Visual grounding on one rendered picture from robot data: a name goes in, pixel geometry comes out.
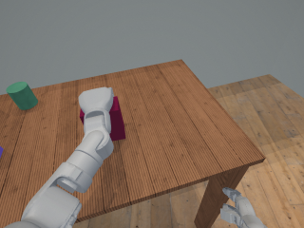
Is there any robot left forearm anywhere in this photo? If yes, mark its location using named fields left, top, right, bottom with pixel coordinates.
left=21, top=108, right=114, bottom=221

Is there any robot left hand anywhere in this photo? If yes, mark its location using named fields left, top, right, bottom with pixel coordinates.
left=78, top=86, right=114, bottom=114

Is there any sponge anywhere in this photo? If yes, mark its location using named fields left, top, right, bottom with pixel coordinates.
left=79, top=96, right=125, bottom=142

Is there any robot right forearm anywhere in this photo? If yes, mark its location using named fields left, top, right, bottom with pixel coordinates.
left=239, top=214, right=268, bottom=228

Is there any left robot upper arm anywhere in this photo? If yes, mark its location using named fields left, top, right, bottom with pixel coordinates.
left=4, top=184, right=82, bottom=228

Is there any robot right hand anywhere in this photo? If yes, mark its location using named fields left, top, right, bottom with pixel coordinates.
left=220, top=187, right=256, bottom=228

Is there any table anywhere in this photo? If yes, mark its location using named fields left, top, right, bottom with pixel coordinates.
left=0, top=59, right=266, bottom=228

